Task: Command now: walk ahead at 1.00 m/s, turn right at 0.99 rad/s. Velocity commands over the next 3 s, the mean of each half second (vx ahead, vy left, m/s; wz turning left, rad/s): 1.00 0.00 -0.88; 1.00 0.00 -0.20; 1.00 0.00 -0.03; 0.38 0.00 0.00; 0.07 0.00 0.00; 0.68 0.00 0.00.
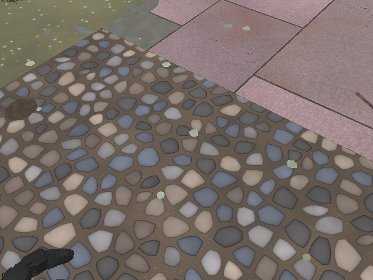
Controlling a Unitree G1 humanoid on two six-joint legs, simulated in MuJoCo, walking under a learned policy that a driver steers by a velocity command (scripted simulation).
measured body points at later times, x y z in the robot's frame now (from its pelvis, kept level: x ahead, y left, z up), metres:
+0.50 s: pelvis +0.44 -0.06 +0.01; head +0.46 -0.09 +0.46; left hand +0.57 +0.19 -0.10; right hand +0.60 -0.37 -0.04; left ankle +0.74 +0.02 -0.67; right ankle +0.29 -0.08 -0.72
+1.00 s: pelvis +0.86 -0.22 +0.00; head +0.88 -0.24 +0.45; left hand +1.20 -0.20 -0.04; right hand +0.66 -0.39 -0.13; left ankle +0.75 -0.02 -0.72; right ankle +1.01 -0.47 -0.68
